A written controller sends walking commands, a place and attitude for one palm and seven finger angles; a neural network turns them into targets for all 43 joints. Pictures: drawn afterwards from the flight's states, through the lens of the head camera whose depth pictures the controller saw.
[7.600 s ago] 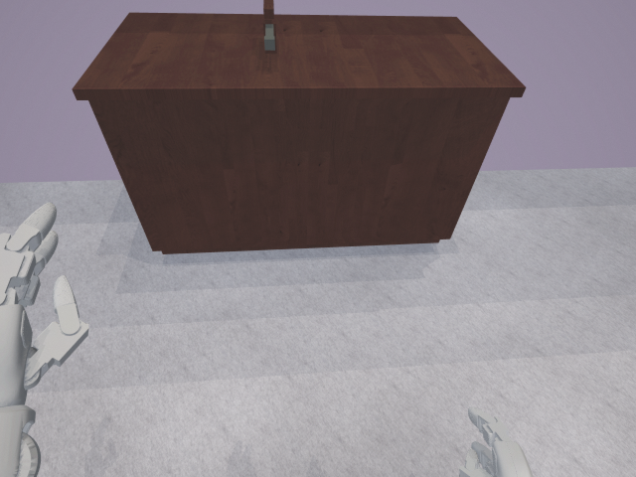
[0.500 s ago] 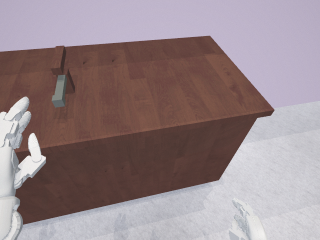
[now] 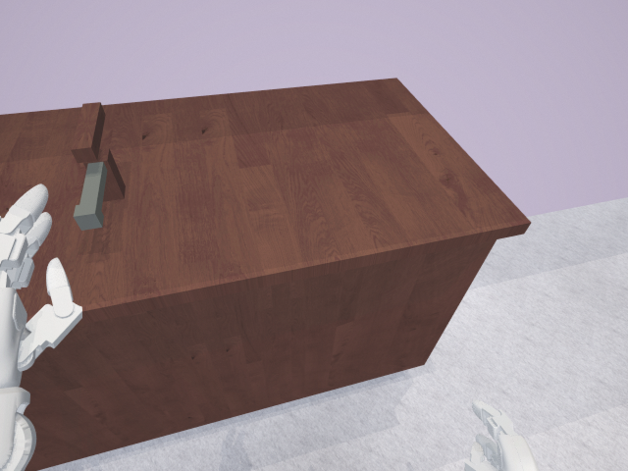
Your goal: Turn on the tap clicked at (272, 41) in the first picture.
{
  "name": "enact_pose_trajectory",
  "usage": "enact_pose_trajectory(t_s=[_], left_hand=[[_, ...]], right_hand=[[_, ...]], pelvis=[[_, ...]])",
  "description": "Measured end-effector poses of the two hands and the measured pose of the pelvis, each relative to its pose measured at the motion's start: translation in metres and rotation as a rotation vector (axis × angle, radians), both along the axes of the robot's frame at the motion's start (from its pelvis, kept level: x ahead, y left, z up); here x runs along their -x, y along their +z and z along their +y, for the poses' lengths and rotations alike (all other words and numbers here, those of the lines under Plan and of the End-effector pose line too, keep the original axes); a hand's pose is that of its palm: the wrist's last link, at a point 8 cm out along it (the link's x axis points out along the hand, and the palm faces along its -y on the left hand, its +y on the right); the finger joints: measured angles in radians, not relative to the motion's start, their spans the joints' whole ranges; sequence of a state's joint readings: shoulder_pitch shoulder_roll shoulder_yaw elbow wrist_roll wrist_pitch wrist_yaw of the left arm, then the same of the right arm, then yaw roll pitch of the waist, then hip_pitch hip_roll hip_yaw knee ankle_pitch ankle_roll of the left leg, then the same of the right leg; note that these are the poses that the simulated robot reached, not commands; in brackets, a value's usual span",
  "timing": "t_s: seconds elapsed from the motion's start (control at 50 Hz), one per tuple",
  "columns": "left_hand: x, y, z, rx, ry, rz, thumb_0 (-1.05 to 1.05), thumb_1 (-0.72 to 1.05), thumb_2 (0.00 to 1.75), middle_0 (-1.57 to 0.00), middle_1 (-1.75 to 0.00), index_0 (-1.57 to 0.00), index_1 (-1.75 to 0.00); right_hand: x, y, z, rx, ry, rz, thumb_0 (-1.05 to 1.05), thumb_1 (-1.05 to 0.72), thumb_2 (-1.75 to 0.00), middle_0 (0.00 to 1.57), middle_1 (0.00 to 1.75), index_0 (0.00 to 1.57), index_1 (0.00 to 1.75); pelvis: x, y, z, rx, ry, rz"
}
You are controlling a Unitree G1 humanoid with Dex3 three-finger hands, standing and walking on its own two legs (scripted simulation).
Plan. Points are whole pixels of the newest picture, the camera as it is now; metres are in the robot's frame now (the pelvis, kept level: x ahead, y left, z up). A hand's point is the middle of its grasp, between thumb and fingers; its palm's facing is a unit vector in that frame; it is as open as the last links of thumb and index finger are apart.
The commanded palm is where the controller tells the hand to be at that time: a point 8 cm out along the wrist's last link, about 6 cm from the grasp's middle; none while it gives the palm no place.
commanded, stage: shuffle to correct the standing spot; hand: left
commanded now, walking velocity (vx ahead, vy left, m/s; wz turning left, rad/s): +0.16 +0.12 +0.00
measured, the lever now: (89, 216) +0.42 +0.36 +0.08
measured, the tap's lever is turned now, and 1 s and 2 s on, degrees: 0 0 0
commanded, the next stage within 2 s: come to a stop and stand still in 0.46 s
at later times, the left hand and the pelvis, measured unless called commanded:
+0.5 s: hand (83, 270) +0.26 +0.25 +0.17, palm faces +0.37 -0.83 -0.42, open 7.5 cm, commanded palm +0.22 +0.29 +0.19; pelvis +0.05 +0.02 +0.00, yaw -1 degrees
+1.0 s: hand (71, 224) +0.32 +0.29 +0.17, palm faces +0.34 -0.86 -0.38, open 7.5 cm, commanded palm +0.27 +0.33 +0.19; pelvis +0.10 +0.06 +0.01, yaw -3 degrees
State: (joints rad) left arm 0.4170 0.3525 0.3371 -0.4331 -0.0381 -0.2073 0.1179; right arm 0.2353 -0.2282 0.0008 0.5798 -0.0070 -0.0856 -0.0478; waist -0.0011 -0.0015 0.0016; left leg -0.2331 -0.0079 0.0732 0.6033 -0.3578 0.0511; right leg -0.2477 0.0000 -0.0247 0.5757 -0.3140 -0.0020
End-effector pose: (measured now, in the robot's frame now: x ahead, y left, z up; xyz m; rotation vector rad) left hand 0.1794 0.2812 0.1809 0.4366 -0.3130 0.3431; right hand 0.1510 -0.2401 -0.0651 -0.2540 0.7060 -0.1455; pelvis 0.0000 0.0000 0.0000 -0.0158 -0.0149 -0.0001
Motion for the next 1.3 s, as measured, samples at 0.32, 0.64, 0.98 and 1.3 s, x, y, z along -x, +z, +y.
enact_pose_trajectory(t_s=[0.32,0.64,0.98,1.3], left_hand=[[-0.042,0.008,-0.001,-0.1,-0.035,0.005,0.02,0.89,0.9,-0.21,-0.3,-0.21,-0.3],[-0.073,0.006,0.039,-0.049,-0.032,-0.016,0.02,0.88,0.9,-0.21,-0.3,-0.21,-0.3],[-0.102,0.008,0.052,-0.006,-0.035,0.049,0.02,0.89,0.9,-0.21,-0.3,-0.21,-0.3],[-0.128,0.047,0.075,-0.142,-0.072,-0.134,0.02,0.89,0.9,-0.2,-0.3,-0.2,-0.3]], right_hand=[[-0.021,-0.025,0.029,-0.098,0.0,0.04,0.01,-0.91,-0.9,0.2,0.3,0.2,0.3],[-0.069,-0.005,0.031,0.035,-0.023,0.027,0.01,-0.91,-0.9,0.2,0.3,0.2,0.3],[-0.108,0.002,0.097,-0.103,0.032,-0.016,0.01,-0.9,-0.9,0.2,0.3,0.21,0.3],[-0.092,0.014,0.06,-0.005,0.03,-0.029,0.01,-0.91,-0.9,0.2,0.3,0.21,0.3]], pelvis=[[-0.037,-0.008,0.008,-0.013,0.0,-0.012],[-0.074,-0.003,0.048,-0.011,-0.025,-0.027],[-0.095,0.009,0.06,0.003,-0.046,0.006],[-0.093,0.006,0.066,0.007,-0.043,0.027]])
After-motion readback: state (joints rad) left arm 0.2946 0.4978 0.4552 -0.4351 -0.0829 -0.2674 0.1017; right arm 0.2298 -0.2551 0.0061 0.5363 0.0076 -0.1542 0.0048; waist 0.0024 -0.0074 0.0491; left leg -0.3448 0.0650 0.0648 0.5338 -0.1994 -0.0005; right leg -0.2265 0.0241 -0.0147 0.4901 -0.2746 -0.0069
